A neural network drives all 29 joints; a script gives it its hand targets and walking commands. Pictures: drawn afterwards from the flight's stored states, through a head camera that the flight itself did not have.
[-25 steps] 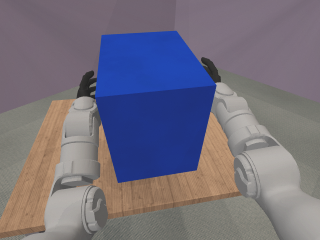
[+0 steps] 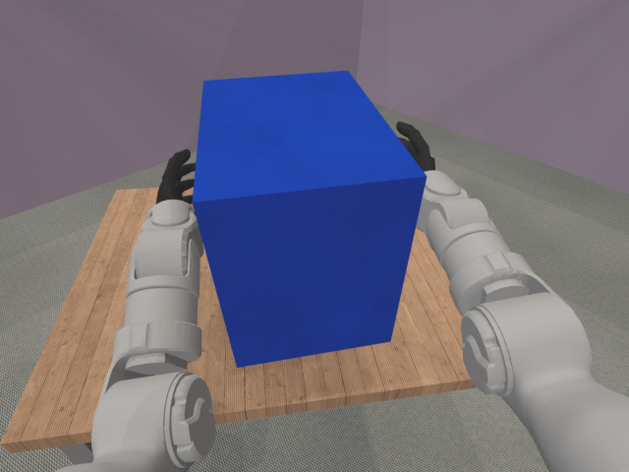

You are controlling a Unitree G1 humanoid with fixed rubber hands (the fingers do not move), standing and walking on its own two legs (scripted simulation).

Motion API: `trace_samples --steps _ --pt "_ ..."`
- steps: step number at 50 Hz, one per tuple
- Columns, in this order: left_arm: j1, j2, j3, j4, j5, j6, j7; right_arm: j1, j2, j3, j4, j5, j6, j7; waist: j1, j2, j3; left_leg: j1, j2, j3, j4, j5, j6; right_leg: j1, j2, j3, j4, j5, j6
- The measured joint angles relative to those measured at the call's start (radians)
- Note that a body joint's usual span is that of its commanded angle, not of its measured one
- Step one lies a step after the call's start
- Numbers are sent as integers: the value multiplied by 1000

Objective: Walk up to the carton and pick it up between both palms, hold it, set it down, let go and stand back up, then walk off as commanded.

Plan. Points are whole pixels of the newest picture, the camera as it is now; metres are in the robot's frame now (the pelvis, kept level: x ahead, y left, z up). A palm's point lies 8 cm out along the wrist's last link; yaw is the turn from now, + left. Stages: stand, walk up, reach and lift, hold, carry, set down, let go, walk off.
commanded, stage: set down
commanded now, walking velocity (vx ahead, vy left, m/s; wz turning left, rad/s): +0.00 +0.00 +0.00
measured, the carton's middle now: (295, 209) +0.44 +0.05 +0.15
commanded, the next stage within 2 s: none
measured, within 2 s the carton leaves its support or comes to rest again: rests again in 1.78 s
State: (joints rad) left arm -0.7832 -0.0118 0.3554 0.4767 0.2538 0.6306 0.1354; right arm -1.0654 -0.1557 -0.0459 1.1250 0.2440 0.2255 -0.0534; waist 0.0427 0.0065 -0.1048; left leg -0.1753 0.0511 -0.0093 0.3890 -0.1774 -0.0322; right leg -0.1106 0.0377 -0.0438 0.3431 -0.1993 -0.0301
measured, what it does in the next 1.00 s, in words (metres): stands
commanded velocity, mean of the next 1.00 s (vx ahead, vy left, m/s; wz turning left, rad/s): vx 0.00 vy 0.00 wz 0.00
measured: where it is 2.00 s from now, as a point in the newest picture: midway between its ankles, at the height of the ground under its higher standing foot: outside the picture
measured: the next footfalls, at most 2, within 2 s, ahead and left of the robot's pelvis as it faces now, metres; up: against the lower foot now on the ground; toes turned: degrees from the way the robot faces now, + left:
none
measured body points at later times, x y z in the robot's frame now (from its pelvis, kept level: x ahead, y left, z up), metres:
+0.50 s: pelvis +0.01 -0.01 +0.00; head -0.03 -0.01 +0.45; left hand +0.39 +0.19 +0.17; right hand +0.46 -0.11 +0.19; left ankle +0.02 +0.14 -0.75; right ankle -0.01 -0.10 -0.75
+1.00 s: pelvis +0.02 -0.01 +0.00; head +0.01 -0.02 +0.45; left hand +0.40 +0.19 +0.13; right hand +0.48 -0.11 +0.16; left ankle +0.02 +0.14 -0.74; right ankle -0.01 -0.10 -0.75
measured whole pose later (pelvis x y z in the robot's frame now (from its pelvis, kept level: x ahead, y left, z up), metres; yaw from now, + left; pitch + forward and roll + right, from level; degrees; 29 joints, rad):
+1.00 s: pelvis +0.02 -0.01 +0.00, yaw +0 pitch +3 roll +0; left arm -0.68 -0.07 0.36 0.53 0.28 0.42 0.17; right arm -1.03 -0.16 -0.05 1.20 0.20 0.07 0.02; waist 0.10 0.01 -0.10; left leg -0.24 0.06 -0.01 0.36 -0.17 -0.05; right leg -0.18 0.05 -0.04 0.34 -0.21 -0.05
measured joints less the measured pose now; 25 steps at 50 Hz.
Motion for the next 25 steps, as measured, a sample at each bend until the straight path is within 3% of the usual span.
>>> trace_samples --steps 25 --pt "49 -35 0 32 17 -86 22 17 -9 0 69 -21 -82 44 35 0 7 -1 7 0 -19 -3 -12 -11 7 0 0 -14 -14"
